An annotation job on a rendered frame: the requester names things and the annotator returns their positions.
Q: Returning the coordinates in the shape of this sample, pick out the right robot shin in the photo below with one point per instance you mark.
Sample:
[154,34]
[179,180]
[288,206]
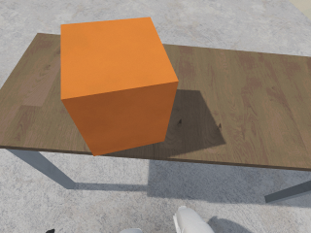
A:
[183,207]

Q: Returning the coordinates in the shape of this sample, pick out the carton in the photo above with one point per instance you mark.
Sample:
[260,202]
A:
[116,82]

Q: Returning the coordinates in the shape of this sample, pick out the table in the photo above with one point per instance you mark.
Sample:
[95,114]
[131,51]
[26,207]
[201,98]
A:
[231,107]

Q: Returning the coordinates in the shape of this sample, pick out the robot right thigh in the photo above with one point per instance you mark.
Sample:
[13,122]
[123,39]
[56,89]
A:
[188,220]

